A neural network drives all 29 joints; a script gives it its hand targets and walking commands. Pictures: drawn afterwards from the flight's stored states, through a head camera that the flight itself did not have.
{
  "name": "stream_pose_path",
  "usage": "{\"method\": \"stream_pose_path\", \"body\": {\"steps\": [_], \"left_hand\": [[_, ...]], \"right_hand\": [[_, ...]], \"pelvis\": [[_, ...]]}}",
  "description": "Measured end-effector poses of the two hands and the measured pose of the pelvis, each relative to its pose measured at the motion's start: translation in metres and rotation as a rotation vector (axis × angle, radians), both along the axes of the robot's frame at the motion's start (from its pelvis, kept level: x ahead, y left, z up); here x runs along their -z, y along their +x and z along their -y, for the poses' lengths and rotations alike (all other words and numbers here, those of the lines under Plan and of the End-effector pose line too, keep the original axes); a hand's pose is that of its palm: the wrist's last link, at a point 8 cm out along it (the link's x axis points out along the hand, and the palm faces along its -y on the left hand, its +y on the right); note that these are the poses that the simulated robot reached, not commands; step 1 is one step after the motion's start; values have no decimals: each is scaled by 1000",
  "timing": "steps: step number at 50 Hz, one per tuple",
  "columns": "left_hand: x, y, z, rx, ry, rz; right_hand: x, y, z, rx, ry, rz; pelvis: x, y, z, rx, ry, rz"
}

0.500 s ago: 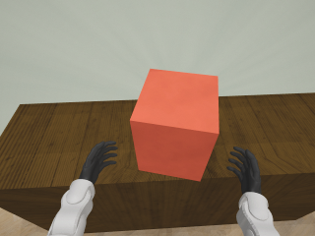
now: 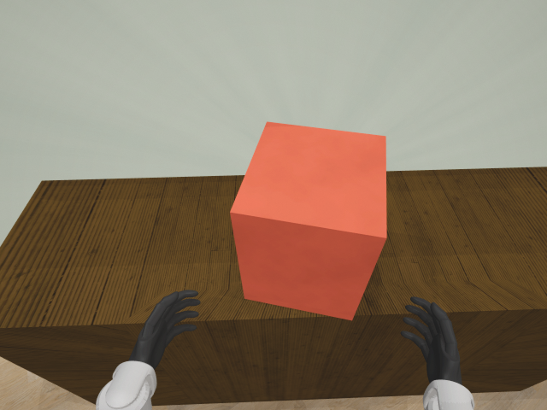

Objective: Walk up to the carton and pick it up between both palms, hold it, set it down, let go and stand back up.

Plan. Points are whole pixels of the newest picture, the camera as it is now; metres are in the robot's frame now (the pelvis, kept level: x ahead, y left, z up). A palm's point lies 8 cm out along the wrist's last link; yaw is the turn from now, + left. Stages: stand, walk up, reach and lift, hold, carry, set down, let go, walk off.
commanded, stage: set down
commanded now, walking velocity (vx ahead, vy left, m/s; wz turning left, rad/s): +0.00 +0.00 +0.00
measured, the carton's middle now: (310, 223) +0.41 -0.02 +0.02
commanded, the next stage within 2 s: let go in 1.08 s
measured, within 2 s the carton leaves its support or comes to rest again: neither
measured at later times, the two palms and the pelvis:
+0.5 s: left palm (150, 376) +0.17 +0.21 -0.04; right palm (450, 391) +0.16 -0.21 -0.04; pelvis +0.00 -0.01 +0.00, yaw -1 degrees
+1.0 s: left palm (152, 396) +0.15 +0.22 -0.07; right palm out of the picture +0.15 -0.23 -0.08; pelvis +0.00 -0.01 +0.00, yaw -1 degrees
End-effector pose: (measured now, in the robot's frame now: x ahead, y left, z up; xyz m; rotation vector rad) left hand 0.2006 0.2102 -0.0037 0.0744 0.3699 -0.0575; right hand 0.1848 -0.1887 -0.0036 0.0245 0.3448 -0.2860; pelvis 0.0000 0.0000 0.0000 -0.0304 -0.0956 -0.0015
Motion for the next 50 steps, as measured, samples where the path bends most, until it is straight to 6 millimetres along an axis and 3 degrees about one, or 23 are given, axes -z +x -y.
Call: {"method": "stream_pose_path", "body": {"steps": [50], "left_hand": [[68, -47, -5, -131, 137, -416]], "right_hand": [[74, -38, 41, -191, -83, -359]], "pelvis": [[0, -2, 14, 13, 16, -12]]}}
